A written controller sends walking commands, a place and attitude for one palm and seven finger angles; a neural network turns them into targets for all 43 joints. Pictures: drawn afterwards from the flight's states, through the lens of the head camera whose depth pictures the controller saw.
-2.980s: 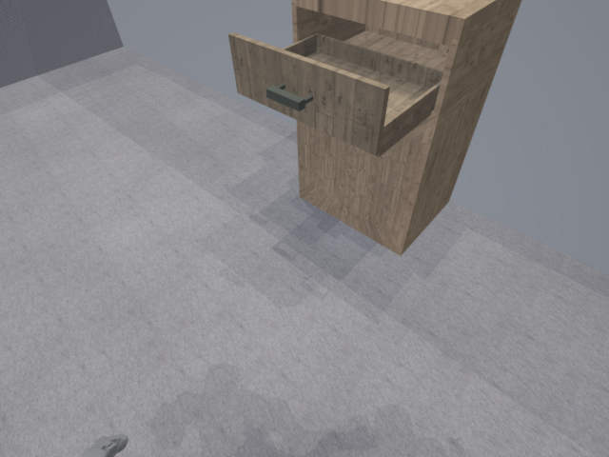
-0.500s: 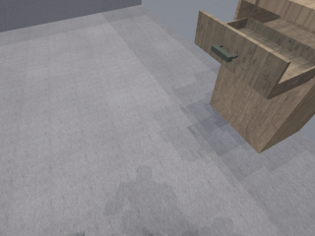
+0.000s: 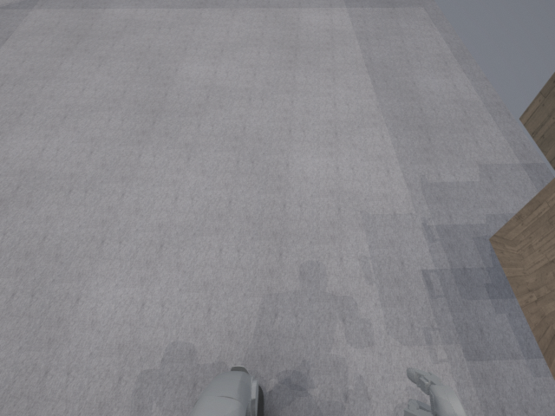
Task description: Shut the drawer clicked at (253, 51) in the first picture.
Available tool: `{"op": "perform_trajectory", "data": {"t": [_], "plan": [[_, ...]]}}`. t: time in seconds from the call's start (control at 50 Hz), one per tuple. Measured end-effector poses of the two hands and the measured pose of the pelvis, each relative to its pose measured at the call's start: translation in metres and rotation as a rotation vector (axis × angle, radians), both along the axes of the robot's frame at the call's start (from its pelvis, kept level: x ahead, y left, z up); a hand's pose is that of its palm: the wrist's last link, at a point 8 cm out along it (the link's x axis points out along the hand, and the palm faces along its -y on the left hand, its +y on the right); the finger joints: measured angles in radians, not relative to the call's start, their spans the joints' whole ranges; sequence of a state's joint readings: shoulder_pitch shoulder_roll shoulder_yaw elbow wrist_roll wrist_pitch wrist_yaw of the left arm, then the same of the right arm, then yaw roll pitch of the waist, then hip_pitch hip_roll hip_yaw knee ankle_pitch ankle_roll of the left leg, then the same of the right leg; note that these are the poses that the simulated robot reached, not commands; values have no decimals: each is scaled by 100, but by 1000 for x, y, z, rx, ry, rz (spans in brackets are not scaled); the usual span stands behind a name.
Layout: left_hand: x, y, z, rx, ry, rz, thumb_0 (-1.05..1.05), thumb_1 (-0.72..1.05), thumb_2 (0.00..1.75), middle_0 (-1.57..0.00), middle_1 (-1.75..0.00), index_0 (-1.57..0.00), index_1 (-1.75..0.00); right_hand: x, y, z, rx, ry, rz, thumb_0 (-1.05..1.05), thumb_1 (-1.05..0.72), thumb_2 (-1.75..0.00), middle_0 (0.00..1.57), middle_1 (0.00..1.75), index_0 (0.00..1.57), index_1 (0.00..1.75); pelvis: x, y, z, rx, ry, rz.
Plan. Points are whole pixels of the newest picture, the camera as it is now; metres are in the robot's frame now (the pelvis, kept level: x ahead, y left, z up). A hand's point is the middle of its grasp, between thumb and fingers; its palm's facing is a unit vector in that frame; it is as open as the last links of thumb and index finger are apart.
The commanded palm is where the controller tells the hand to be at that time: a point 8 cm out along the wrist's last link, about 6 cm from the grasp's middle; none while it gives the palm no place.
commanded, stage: walk to a spot facing it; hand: left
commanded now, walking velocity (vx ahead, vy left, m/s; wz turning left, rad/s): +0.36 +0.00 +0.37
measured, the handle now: out of the picture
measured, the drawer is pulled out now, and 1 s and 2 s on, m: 0.30 0.30 0.30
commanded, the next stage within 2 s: turn to face it in 0.40 s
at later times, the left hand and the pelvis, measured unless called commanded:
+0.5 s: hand (178, 291) +0.32 +0.24 -0.16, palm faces +0.08 -0.99 -0.14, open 7.4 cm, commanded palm none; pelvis +0.21 +0.06 +0.01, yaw +5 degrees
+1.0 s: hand (183, 262) +0.37 +0.25 -0.15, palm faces -0.06 -0.97 -0.23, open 7.4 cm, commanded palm none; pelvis +0.34 +0.06 +0.01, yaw -9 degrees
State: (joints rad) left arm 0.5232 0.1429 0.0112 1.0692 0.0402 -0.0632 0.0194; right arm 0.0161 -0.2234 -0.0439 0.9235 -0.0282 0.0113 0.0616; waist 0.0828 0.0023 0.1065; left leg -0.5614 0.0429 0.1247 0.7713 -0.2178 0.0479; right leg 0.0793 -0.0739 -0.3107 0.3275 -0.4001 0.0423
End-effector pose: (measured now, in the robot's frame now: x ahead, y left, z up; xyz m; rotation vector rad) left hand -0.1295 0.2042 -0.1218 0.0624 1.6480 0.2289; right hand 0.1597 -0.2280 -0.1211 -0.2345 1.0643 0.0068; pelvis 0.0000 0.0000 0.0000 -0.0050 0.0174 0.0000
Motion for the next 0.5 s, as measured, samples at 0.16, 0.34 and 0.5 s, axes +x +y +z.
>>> {"op": "perform_trajectory", "data": {"t": [0.16, 0.34, 0.5], "plan": [[88, 46, -23, -4, -18, 56, 1, 91, 90, -20, -30, -20, -30, 79, 55, -6, -6, -54, 34, 1, -91, -89, 20, 30, 20, 30, 78, 38, -11, -7, -24, 52], [308, 91, -15, 29, -425, -43, 0, 91, 90, -20, -30, -20, -30, 56, 40, 14, -108, 98, -109, -2, -95, -89, 20, 30, 21, 30, 149, 58, 11, -18, -51, 83], [431, 87, -11, 1, -532, -106, 0, 91, 90, -20, -30, -20, -30, 20, 49, 2, -106, 312, -204, 0, -92, -89, 20, 30, 20, 30, 213, 61, 7, -9, -56, 79]]}}
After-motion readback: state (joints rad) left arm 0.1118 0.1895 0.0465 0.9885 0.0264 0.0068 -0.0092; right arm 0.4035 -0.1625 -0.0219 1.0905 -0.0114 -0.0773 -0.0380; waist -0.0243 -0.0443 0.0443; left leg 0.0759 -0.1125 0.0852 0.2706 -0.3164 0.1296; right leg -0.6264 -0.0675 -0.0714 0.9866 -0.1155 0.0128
